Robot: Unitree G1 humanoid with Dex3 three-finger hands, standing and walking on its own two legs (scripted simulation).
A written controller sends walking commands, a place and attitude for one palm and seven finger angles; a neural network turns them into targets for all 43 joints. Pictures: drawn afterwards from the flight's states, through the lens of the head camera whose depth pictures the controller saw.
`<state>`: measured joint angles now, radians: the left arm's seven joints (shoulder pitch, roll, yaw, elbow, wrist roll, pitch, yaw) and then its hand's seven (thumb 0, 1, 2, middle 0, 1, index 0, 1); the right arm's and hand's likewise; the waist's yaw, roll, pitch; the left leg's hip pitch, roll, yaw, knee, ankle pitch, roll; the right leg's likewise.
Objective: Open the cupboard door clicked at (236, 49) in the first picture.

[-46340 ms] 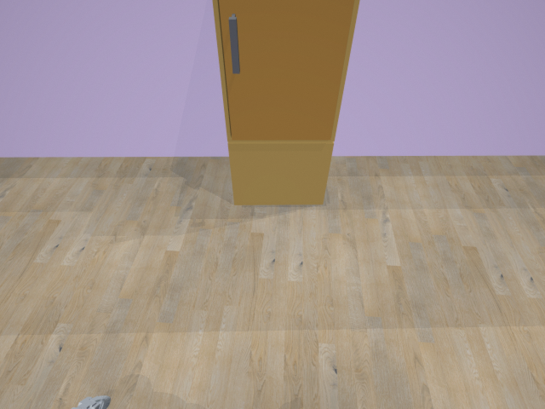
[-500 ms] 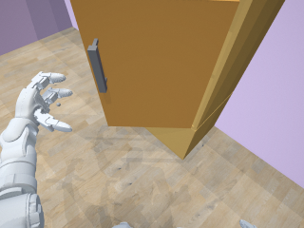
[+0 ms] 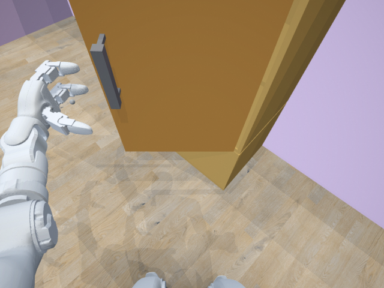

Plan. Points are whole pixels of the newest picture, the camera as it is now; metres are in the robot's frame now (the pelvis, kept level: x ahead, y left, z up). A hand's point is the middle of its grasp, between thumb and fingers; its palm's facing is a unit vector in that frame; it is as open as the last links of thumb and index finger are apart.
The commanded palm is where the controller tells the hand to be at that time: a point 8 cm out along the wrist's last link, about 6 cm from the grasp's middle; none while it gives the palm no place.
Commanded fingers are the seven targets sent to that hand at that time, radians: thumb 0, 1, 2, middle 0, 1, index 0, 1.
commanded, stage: move the hooked fingers beside the handle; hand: left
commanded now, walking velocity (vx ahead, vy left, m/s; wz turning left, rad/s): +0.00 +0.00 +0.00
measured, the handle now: (109, 74) +0.56 +0.18 +0.09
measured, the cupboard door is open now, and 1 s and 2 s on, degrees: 43 43 42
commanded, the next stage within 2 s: slide the fingers in behind the handle in 1.20 s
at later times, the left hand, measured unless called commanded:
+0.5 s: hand (79, 77) +0.52 +0.23 +0.11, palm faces +0.00 -1.00 -0.01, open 14.0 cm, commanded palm +0.50 +0.28 +0.09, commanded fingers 0.00 -0.50 0.30 -0.30 -1.20 -0.30 -1.20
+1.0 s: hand (73, 87) +0.52 +0.25 +0.09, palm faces -0.02 -1.00 +0.01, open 14.0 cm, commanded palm +0.50 +0.29 +0.09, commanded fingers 0.00 -0.50 0.30 -0.30 -1.20 -0.30 -1.20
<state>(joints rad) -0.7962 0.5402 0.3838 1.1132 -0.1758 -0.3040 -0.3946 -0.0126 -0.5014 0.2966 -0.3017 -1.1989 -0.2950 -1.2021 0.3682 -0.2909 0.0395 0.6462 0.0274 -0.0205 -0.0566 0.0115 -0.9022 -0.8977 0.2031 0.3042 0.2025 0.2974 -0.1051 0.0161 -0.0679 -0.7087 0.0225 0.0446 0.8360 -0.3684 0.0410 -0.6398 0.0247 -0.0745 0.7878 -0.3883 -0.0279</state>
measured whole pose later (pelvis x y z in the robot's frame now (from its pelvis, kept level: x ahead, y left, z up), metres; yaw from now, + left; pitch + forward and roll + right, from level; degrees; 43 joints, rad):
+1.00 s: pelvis +0.01 +0.01 -0.01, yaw -2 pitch +20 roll -4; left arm -0.94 0.68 0.44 1.25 -0.13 -0.29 -0.42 -0.01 -0.50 0.30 -0.30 -1.20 -0.29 -1.20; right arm 0.41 -0.29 0.05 0.60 0.01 0.08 -0.04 0.01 -0.90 -0.90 0.20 0.30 0.20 0.30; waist -0.17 0.02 -0.09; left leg -0.84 0.05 0.04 0.91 -0.42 0.05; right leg -0.75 0.05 -0.07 0.82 -0.41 -0.02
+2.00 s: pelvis +0.01 -0.01 -0.01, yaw +0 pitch +19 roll -3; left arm -0.97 0.57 0.35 1.22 -0.14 -0.33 -0.24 -0.01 -0.50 0.30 -0.30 -1.20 -0.18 -1.19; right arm 0.43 -0.28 0.03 0.66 -0.01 0.05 -0.01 0.01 -0.90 -0.90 0.20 0.30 0.20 0.30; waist -0.15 0.03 -0.09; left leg -0.86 0.04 0.01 0.93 -0.41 0.03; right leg -0.77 0.05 -0.10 0.85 -0.42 -0.04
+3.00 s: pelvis +0.01 -0.01 -0.01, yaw -1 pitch +18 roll -2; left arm -0.91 0.47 0.37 1.19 -0.10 -0.37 -0.19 -0.01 -0.50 0.30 -0.30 -1.19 -0.29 -1.20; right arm 0.44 -0.27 0.03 0.64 0.00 0.05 0.00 0.01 -0.90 -0.90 0.20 0.30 0.20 0.30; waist -0.16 0.03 -0.10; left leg -0.81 0.05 0.04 0.90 -0.40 0.03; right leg -0.74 0.05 -0.06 0.84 -0.41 -0.04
